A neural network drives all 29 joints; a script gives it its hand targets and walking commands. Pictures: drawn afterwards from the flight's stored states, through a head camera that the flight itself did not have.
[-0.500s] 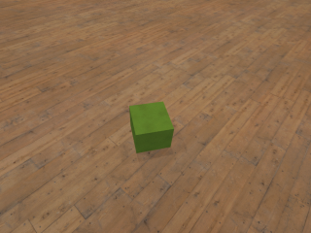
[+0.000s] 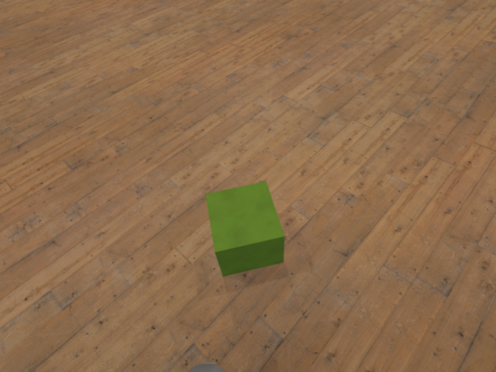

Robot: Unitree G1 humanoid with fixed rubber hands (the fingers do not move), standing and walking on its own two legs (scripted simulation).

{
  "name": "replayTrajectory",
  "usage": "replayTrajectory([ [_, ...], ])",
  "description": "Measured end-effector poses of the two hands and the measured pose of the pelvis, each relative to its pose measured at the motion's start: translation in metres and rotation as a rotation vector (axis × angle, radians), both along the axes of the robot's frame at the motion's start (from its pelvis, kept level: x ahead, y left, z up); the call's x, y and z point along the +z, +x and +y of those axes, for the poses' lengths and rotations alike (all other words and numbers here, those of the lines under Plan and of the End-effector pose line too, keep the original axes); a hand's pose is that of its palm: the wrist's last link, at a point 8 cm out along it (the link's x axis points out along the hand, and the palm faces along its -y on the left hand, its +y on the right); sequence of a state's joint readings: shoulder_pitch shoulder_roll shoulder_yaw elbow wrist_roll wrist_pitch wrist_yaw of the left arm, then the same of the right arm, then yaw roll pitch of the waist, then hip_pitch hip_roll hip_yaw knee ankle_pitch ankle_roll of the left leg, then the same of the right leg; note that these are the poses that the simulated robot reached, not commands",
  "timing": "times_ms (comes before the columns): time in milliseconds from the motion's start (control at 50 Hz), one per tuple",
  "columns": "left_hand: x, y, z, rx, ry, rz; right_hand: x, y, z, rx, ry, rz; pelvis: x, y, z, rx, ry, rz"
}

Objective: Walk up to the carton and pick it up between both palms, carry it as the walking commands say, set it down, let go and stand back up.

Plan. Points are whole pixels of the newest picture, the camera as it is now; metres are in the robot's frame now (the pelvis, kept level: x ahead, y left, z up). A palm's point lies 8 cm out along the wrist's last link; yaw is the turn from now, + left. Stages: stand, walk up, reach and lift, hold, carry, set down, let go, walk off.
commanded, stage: walk up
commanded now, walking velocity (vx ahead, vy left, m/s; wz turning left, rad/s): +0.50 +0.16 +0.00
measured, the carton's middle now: (244, 228) +0.77 +0.10 -0.66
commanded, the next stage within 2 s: none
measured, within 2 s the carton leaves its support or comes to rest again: neither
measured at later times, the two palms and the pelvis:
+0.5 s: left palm (114, 313) +0.26 +0.31 -0.14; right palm (368, 323) +0.23 -0.18 -0.11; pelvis +0.19 +0.06 +0.00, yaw -2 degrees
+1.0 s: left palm (142, 292) +0.30 +0.25 -0.13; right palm (383, 279) +0.33 -0.24 -0.14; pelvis +0.28 +0.01 +0.00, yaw +0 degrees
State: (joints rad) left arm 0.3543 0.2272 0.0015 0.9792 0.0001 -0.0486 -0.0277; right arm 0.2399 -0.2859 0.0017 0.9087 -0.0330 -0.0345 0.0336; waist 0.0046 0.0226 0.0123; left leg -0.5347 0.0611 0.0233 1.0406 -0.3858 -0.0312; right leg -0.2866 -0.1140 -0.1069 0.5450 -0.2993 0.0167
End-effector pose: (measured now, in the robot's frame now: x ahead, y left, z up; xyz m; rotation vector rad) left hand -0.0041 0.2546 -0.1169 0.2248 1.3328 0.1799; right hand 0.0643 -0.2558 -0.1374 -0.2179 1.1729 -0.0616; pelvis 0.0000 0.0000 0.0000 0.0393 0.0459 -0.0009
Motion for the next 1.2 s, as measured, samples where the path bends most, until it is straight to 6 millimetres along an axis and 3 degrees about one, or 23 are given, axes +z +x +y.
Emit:
replayTrajectory([
  [120, -0.007, 0.046, 0.013, 0.002, -0.028, 0.006, 0.003, 0.06, 0.028, -0.009, 0.026, -0.024, -0.001, 0.051, 0.019, -0.007, -0.022, -0.008],
  [240, -0.039, 0.107, 0.045, -0.015, -0.074, 0.018, -0.006, 0.116, 0.068, -0.018, 0.0, -0.03, -0.02, 0.109, 0.054, -0.017, -0.07, -0.003],
  [380, -0.025, 0.216, 0.059, -0.062, -0.095, -0.147, 0.018, 0.145, 0.082, -0.056, -0.035, -0.026, -0.003, 0.16, 0.069, -0.026, -0.086, -0.053],
  [460, -0.02, 0.252, 0.056, -0.071, -0.101, -0.168, 0.024, 0.163, 0.079, -0.068, -0.049, -0.028, 0.002, 0.18, 0.067, -0.029, -0.092, -0.06],
  [600, -0.017, 0.28, 0.036, -0.068, -0.078, -0.139, 0.018, 0.191, 0.056, -0.063, -0.038, -0.016, 0.001, 0.21, 0.045, -0.03, -0.069, -0.068],
  [700, -0.018, 0.297, 0.013, -0.066, -0.028, -0.124, -0.005, 0.21, 0.027, -0.059, -0.001, 0.026, -0.011, 0.233, 0.013, -0.023, -0.016, -0.044],
  [780, -0.008, 0.294, -0.001, -0.03, -0.01, -0.081, -0.007, 0.234, 0.011, -0.035, 0.01, 0.042, -0.005, 0.251, 0.0, -0.007, 0.0, -0.031],
  [880, 0.002, 0.29, -0.001, -0.009, 0.024, -0.026, -0.006, 0.251, 0.001, -0.021, 0.009, 0.07, 0.001, 0.268, -0.004, 0.001, 0.019, -0.004],
  [960, -0.003, 0.296, 0.0, -0.008, 0.01, -0.014, -0.004, 0.261, 0.009, -0.054, 0.015, 0.069, 0.0, 0.276, 0.002, -0.004, 0.006, 0.005],
  [1080, -0.031, 0.307, 0.002, -0.005, -0.082, -0.023, 0.0, 0.269, 0.038, -0.085, -0.018, 0.046, -0.008, 0.282, 0.023, -0.013, -0.054, 0.002],
  [1200, -0.035, 0.306, 0.003, 0.001, -0.128, -0.038, 0.01, 0.267, 0.062, -0.094, -0.014, 0.022, -0.004, 0.276, 0.035, -0.013, -0.063, -0.008],
])
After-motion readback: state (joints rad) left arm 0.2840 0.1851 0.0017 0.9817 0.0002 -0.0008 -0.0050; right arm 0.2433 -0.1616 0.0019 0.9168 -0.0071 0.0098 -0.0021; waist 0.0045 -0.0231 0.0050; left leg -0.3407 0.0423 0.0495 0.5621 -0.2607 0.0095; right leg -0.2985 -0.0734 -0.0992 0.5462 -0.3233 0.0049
